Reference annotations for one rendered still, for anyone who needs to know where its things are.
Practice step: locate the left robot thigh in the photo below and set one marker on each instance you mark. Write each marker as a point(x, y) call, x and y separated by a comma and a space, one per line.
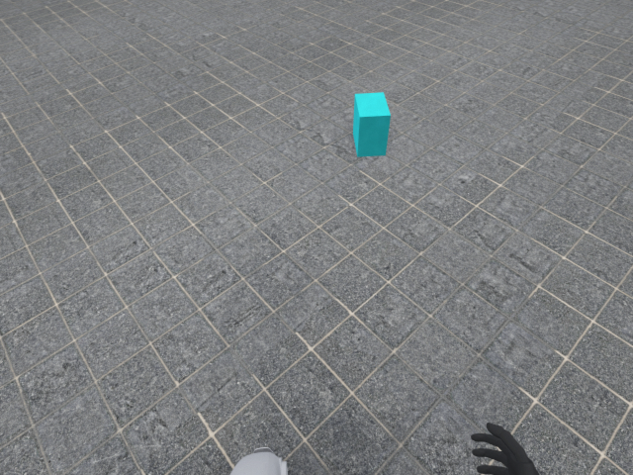
point(260, 463)

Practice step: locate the left robot shin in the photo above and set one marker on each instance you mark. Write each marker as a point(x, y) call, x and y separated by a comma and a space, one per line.
point(263, 449)

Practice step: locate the right robot hand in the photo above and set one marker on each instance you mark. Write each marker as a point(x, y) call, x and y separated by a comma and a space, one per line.
point(512, 455)

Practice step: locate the carton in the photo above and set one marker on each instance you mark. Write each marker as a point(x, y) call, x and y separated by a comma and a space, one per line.
point(371, 124)

